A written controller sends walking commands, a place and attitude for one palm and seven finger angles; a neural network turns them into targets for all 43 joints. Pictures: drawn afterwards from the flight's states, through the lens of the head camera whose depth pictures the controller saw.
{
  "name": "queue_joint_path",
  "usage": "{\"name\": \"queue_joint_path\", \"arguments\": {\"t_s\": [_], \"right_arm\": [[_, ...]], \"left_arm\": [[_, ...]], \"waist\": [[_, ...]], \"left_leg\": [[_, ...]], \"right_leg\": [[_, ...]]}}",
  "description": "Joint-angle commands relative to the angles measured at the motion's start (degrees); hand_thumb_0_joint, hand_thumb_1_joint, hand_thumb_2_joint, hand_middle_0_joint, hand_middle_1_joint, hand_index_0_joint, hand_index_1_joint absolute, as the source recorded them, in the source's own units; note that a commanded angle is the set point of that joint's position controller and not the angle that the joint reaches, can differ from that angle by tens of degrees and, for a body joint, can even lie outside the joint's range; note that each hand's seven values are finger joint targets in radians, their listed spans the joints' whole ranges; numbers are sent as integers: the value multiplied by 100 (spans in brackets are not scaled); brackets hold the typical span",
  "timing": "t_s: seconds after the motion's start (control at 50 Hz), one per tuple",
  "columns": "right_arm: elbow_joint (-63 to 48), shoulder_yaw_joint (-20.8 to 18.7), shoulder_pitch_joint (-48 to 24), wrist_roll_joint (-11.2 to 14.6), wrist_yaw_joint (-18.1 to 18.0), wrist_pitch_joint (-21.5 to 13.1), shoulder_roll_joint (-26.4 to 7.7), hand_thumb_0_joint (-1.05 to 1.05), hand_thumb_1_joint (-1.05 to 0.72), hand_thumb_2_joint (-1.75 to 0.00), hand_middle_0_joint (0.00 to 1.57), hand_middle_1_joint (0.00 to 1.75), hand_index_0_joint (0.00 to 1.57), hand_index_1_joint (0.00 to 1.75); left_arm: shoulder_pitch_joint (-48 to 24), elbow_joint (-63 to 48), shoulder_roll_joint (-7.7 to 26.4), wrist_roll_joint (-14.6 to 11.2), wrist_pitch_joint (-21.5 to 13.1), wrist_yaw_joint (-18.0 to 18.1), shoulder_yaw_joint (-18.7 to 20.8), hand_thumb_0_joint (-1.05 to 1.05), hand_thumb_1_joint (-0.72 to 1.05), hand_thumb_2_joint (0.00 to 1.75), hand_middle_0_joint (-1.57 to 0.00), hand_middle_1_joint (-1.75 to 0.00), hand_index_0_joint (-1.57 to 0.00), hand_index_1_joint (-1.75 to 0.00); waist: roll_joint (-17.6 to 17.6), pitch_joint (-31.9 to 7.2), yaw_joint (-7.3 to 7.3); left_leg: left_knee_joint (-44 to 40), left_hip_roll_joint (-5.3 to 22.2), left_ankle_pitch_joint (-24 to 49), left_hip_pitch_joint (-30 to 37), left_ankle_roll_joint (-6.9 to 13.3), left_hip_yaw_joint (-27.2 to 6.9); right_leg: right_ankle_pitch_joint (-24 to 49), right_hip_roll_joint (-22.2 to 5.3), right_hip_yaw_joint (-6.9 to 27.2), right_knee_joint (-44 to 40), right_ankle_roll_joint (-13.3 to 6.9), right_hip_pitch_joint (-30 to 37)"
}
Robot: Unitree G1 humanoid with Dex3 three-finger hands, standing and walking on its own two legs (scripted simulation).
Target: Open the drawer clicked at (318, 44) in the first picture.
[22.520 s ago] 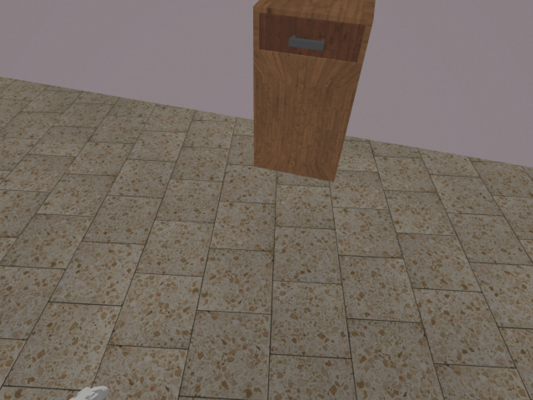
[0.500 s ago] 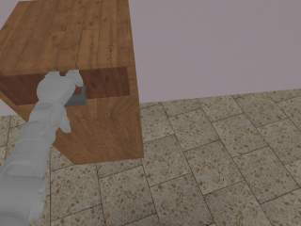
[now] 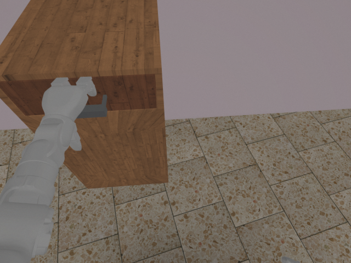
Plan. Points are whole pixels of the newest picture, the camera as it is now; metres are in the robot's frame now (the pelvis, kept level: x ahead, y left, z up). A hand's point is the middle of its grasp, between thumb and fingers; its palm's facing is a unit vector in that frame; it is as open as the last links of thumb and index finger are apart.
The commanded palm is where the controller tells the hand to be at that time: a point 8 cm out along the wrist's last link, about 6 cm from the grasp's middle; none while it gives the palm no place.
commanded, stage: re-aim the fingers above the handle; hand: left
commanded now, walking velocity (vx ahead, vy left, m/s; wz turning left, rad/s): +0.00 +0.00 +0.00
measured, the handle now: (82, 105) +0.53 +0.28 +0.00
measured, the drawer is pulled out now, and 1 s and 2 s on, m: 0.00 0.00 0.00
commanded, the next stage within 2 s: lower the fingers behind the handle in 1.04 s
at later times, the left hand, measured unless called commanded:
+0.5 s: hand (67, 105) +0.47 +0.27 +0.07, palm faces +0.09 +0.01 -1.00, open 13.9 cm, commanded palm +0.43 +0.28 +0.12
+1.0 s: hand (56, 106) +0.47 +0.30 +0.07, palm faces +0.03 +0.06 -1.00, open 13.9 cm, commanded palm +0.44 +0.28 +0.12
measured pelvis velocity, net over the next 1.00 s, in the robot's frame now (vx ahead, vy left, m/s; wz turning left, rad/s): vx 0.01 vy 0.00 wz -0.01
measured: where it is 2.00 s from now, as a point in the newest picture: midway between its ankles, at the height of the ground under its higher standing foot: outside the picture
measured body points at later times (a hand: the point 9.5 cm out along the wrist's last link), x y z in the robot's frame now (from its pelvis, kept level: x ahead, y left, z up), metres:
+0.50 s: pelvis +0.01 +0.00 -0.01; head +0.10 +0.00 +0.44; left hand +0.46 +0.27 +0.12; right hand +0.05 -0.27 -0.14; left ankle -0.01 +0.11 -0.72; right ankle +0.01 -0.13 -0.72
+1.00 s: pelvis +0.01 +0.00 +0.00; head +0.10 -0.01 +0.44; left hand +0.46 +0.29 +0.12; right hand +0.08 -0.27 -0.14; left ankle -0.01 +0.11 -0.72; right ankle +0.00 -0.13 -0.72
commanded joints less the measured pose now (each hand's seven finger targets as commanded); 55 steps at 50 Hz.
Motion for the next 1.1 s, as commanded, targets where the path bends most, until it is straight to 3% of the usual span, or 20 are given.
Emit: {"name": "queue_joint_path", "arguments": {"t_s": [0.0,0.06,0.1,0.18,0.22,0.28,0.36,0.44,0.5,0.56,0.64,0.72,0.74,0.76,0.8,0.86,0.9,0.98,1.06,1.08], "right_arm": [[-390,-152,448,5,-44,-56,-813,0,-90,-90,20,30,20,30],[-457,-196,568,26,-48,-66,-845,0,-90,-90,20,30,20,30],[-527,-249,648,37,-65,-79,-883,0,-90,-90,20,30,20,30],[-558,-312,706,14,-136,-78,-845,0,-90,-90,20,30,20,30],[-493,-323,731,-25,-155,-68,-840,0,-90,-90,20,30,20,30],[-408,-320,794,-48,-164,-42,-808,0,-90,-90,20,30,20,30],[-278,-266,724,-101,-31,-1,-810,0,-90,-90,20,30,20,30],[-286,-261,645,-79,97,18,-780,0,-90,-90,20,30,20,30],[-382,-301,718,24,130,40,-884,0,-90,-90,20,30,20,30],[-538,-347,665,90,46,44,-931,0,-90,-90,20,30,20,30],[-536,-313,582,37,-160,52,-902,0,-90,-90,20,30,20,30],[-447,-269,643,-23,-212,12,-775,0,-90,-90,20,30,20,30],[-384,-277,675,-11,-194,10,-782,0,-90,-90,20,30,20,30],[-350,-258,670,-48,-176,12,-813,0,-90,-90,20,30,20,30],[-358,-227,590,-62,-95,-15,-707,0,-90,-90,20,30,20,30],[-336,-218,567,-98,18,-24,-731,0,-90,-90,20,30,20,30],[-347,-219,605,-57,80,8,-769,0,-90,-90,20,30,20,30],[-455,-256,697,71,16,70,-931,0,-90,-90,20,30,20,30],[-539,-288,633,27,-188,37,-911,0,-90,-90,20,30,20,30],[-538,-300,632,-1,-233,11,-880,0,-90,-90,20,30,20,30]], "left_arm": [[-2492,-486,2404,1,556,353,928,0,-50,30,-30,-120,-30,-120],[-2393,-135,1778,-44,695,42,408,0,-50,30,-30,-120,-30,-120],[-2146,-283,1654,-162,590,-234,305,0,-50,30,-30,-120,-30,-120],[-2246,-1137,986,-451,54,-654,-171,0,-50,30,-30,-120,-30,-120],[-2536,-1504,1143,-453,-218,-633,-29,0,-50,30,-30,-120,-30,-120],[-2881,-1739,1847,-291,-487,-266,617,0,-50,30,-30,-120,-30,-120],[-2628,-1510,2713,-103,-265,411,1496,0,-50,30,-30,-120,-30,-120],[-2087,-943,2417,-33,452,613,1230,0,-50,30,-30,-120,-30,-120],[-1565,-535,1939,-212,903,161,732,0,-50,30,-30,-120,-30,-120],[-1510,-890,973,-479,948,-490,-151,0,-50,30,-30,-120,-30,-120],[-2042,-1698,1206,-628,239,-982,-61,0,-50,30,-30,-120,-30,-120],[-2695,-1943,1784,-352,-454,-526,535,0,-50,30,-30,-120,-30,-120],[-2769,-1850,2197,-256,-503,-298,918,0,-50,30,-30,-120,-30,-120],[-2879,-1818,2600,-170,-486,-69,1248,0,-50,30,-30,-120,-30,-120],[-2692,-1565,2539,-63,-299,373,1338,0,-50,30,-30,-120,-30,-120],[-2523,-1112,2462,3,253,684,1265,0,-50,30,-30,-120,-30,-120],[-2118,-532,2192,-42,739,546,944,0,-50,30,-30,-120,-30,-120],[-1910,-93,1413,-279,1145,-317,50,0,-50,30,-30,-120,-30,-120],[-2663,-1401,717,-659,377,-1129,-644,0,-50,30,-30,-120,-30,-120],[-2643,-1707,949,-711,100,-1189,-387,0,-50,30,-30,-120,-30,-120]], "waist": [[308,-2021,216],[105,-2152,17],[-31,-2362,19],[-211,-2168,-179],[9,-1991,-181],[343,-2131,-82],[774,-2373,278],[670,-2701,350],[141,-2664,245],[-392,-2459,-116],[-336,-1826,-213],[540,-1714,-90],[695,-1736,-36],[721,-1887,82],[892,-2151,186],[746,-2718,275],[430,-2772,262],[-297,-2514,-83],[-499,-2070,-443],[-254,-2049,-350]], "left_leg": [[-497,-290,1640,731,117,136],[-472,-226,1878,907,138,173],[-409,-200,2067,1093,176,176],[-322,-175,2297,1369,232,61],[-301,-189,2232,1426,222,-1],[-218,-235,2247,1319,194,-52],[-139,-278,2577,953,88,-38],[-136,-239,2887,928,57,122],[-244,-159,2883,958,109,182],[-312,-127,2736,1235,210,156],[-394,-207,2145,1366,279,46],[-274,-242,2185,1369,187,-78],[-223,-250,2176,1269,141,-110],[-186,-263,2203,1101,118,-101],[-103,-299,2304,991,79,-73],[-57,-296,2692,947,39,52],[-91,-259,2691,889,53,151],[-254,-168,2409,947,156,224],[-292,-200,2121,1356,280,63],[-268,-237,2139,1441,284,34]], "right_leg": [[1361,274,-58,-256,-219,1129],[1626,275,-89,-305,-200,1119],[1841,279,-54,-319,-173,1198],[1873,302,-68,-396,-145,909],[1671,313,-69,-379,-174,674],[1604,323,-58,-227,-225,620],[1804,344,-111,64,-286,834],[2243,338,-128,129,-235,1154],[2417,329,-128,-64,-185,1377],[2344,325,-117,-359,-128,1324],[1869,318,-86,-506,-135,994],[1458,314,-101,-277,-243,482],[1414,340,-116,-184,-281,419],[1428,343,-107,-106,-293,529],[1544,337,-129,53,-296,590],[2004,340,-159,175,-257,980],[2236,330,-139,121,-203,1182],[2315,288,-118,-228,-120,1304],[2006,280,-62,-498,-99,986],[1914,289,-47,-463,-115,926]]}}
